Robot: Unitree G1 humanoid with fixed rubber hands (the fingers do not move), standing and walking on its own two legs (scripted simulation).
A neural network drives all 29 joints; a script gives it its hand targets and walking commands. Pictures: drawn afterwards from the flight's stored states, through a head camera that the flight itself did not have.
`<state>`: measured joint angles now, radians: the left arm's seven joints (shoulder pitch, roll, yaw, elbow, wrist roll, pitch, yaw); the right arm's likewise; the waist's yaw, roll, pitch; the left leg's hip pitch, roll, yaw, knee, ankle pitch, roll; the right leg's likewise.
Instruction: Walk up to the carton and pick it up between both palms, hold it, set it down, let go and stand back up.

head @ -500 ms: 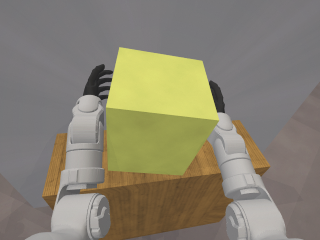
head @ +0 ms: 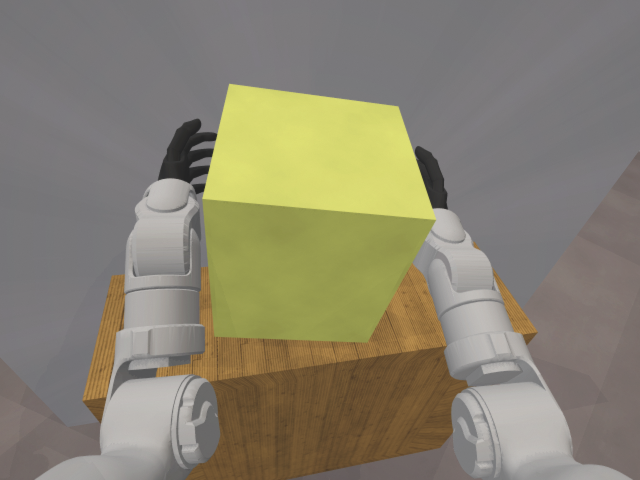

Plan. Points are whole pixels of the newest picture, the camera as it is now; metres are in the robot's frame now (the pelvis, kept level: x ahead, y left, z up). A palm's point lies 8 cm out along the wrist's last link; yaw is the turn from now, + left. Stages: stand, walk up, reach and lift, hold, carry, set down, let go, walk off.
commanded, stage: reach and lift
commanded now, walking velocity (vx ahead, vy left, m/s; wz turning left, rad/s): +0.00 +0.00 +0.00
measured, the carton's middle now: (304, 224) +0.38 +0.00 +0.15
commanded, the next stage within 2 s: hold in 0.46 s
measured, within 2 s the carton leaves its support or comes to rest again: neither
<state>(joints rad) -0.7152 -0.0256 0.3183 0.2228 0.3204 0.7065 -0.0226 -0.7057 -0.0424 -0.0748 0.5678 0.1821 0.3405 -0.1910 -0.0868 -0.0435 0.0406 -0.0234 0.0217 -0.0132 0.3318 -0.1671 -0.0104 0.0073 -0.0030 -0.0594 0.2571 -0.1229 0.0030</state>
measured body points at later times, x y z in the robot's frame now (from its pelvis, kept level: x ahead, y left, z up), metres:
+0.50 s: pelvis +0.00 +0.00 +0.00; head -0.05 +0.02 +0.45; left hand +0.39 +0.15 +0.22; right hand +0.38 -0.16 +0.20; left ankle +0.02 +0.12 -0.75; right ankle +0.02 -0.12 -0.75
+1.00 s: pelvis +0.00 +0.00 +0.00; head -0.06 +0.02 +0.44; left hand +0.38 +0.15 +0.24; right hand +0.38 -0.15 +0.23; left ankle +0.02 +0.12 -0.75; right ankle +0.02 -0.12 -0.75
